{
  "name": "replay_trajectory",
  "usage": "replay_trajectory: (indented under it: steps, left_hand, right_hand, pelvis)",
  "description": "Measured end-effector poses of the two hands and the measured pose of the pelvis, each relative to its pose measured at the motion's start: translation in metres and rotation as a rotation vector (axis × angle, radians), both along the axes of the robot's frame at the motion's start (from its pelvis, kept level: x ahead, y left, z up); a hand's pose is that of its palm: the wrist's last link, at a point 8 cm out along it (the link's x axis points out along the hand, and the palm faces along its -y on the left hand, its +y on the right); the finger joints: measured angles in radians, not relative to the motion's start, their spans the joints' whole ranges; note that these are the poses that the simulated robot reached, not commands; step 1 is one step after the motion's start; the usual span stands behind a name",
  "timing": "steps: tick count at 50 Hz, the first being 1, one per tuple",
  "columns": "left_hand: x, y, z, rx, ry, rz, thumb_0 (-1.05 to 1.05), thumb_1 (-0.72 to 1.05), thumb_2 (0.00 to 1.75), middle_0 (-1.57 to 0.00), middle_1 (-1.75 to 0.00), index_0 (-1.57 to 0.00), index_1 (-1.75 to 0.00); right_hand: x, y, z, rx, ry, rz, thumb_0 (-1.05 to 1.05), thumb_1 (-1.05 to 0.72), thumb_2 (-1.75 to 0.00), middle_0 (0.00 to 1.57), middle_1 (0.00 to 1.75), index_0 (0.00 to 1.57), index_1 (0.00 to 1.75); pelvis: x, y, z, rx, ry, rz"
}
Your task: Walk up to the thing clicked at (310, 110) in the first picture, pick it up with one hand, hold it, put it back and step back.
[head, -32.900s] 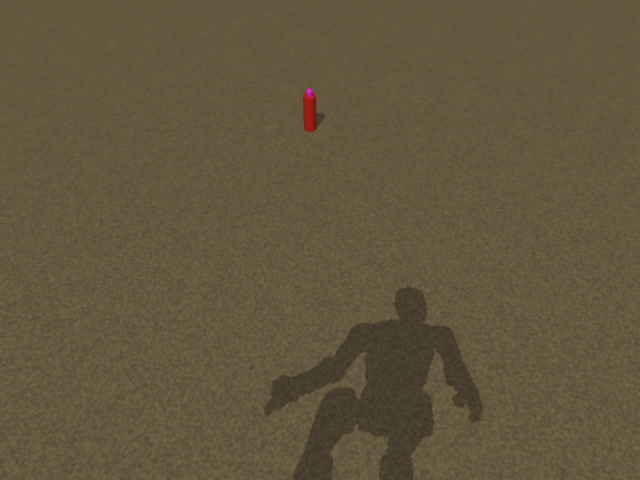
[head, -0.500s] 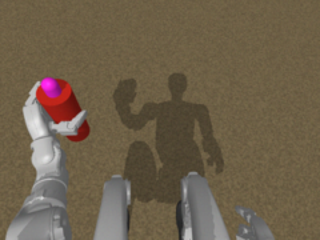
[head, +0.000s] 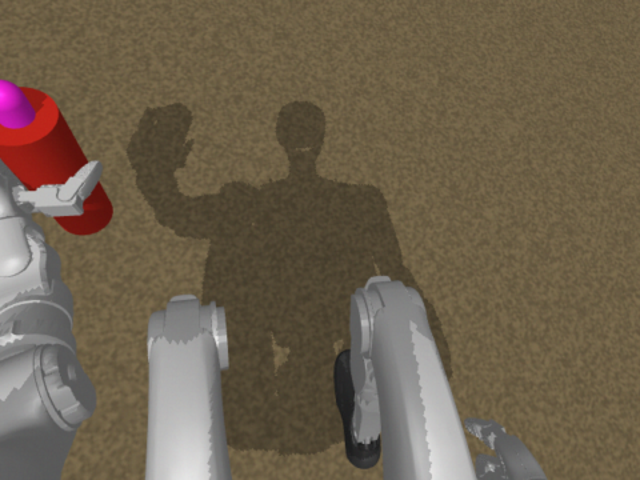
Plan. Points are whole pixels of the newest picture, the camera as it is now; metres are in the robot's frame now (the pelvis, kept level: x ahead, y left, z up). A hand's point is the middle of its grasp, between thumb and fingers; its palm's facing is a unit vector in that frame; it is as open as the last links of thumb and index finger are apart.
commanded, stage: crouch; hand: left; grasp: from the side
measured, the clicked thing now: (51, 164) +0.48 +0.28 -0.04
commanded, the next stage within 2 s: lower in 0.64 s
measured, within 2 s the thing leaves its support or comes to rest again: neither
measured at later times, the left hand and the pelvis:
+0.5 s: hand (75, 183) +0.49 +0.28 -0.12, palm faces +0.35 -0.94 -0.05, open 9.8 cm; pelvis +0.00 +0.01 -0.05, yaw -3 degrees
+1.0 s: hand (98, 200) +0.49 +0.28 -0.18, palm faces +0.35 -0.94 -0.04, open 9.8 cm; pelvis +0.00 +0.02 -0.07, yaw -6 degrees
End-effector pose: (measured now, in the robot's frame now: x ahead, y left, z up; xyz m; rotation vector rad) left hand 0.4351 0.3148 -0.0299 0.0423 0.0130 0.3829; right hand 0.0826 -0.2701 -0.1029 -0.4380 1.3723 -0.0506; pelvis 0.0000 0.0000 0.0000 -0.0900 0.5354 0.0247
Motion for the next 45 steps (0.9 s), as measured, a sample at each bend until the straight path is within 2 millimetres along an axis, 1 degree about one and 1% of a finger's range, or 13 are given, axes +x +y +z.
replay_trajectory:
  steps: [6,10,13,16,23,30,35,41,45]
  left_hand:
    - [0.001,-0.003,-0.033,-0.027,0.039,-0.009,0.05,-0.32,1.07,-0.76,-1.07,-0.69,-1.03]
    - [0.000,-0.003,-0.055,-0.044,0.038,0.007,0.05,-0.32,1.08,-0.76,-1.07,-0.69,-1.03]
    - [0.001,-0.001,-0.067,-0.045,0.026,0.016,0.05,-0.32,1.08,-0.76,-1.07,-0.70,-1.03]
    - [0.005,0.003,-0.073,-0.030,0.014,0.016,0.05,-0.32,1.08,-0.76,-1.07,-0.70,-1.03]
    - [0.015,0.010,-0.080,-0.002,0.016,-0.023,0.05,-0.32,1.08,-0.76,-1.07,-0.70,-1.03]
    - [0.010,0.008,-0.104,-0.026,0.054,-0.028,0.05,-0.32,1.08,-0.76,-1.07,-0.70,-1.03]
    - [0.007,0.007,-0.119,-0.035,0.048,-0.024,0.05,-0.32,1.08,-0.76,-1.06,-0.70,-1.03]
    - [0.012,0.007,-0.125,-0.025,0.022,-0.032,0.05,-0.32,1.08,-0.76,-1.06,-0.70,-1.02]
    - [0.015,0.006,-0.131,-0.031,0.036,-0.028,0.05,-0.32,1.08,-0.76,-1.06,-0.70,-1.03]
  right_hand:
    - [-0.011,0.005,-0.018,0.008,0.026,0.013,0.00,-0.93,-0.91,0.20,0.30,0.20,0.30]
    - [-0.013,0.006,-0.026,-0.001,0.042,0.037,0.00,-0.92,-0.91,0.20,0.30,0.20,0.30]
    - [-0.011,0.005,-0.029,-0.017,0.056,0.057,0.00,-0.92,-0.91,0.20,0.30,0.20,0.30]
    - [-0.009,0.003,-0.031,-0.034,0.066,0.076,0.00,-0.92,-0.91,0.20,0.30,0.20,0.30]
    - [-0.001,-0.002,-0.033,-0.061,0.070,0.110,0.00,-0.93,-0.91,0.20,0.30,0.20,0.30]
    - [0.001,-0.001,-0.037,-0.065,0.084,0.134,0.00,-0.92,-0.91,0.20,0.30,0.20,0.30]
    - [0.001,0.002,-0.037,-0.074,0.104,0.151,0.00,-0.92,-0.91,0.20,0.30,0.20,0.30]
    - [-0.002,0.006,-0.036,-0.088,0.130,0.165,0.00,-0.92,-0.91,0.20,0.30,0.20,0.30]
    - [-0.004,0.007,-0.036,-0.089,0.136,0.178,0.00,-0.92,-0.91,0.20,0.30,0.20,0.30]
  pelvis:
    - [-0.003,0.003,-0.020,-0.011,-0.020,-0.009]
    - [-0.004,0.003,-0.031,-0.019,-0.034,-0.015]
    - [-0.004,0.003,-0.038,-0.025,-0.041,-0.017]
    - [-0.002,0.003,-0.044,-0.033,-0.046,-0.018]
    - [0.001,0.006,-0.052,-0.052,-0.053,-0.021]
    - [0.001,0.010,-0.059,-0.066,-0.067,-0.028]
    - [0.001,0.011,-0.064,-0.075,-0.081,-0.030]
    - [0.001,0.012,-0.066,-0.087,-0.090,-0.032]
    - [0.001,0.014,-0.068,-0.096,-0.098,-0.034]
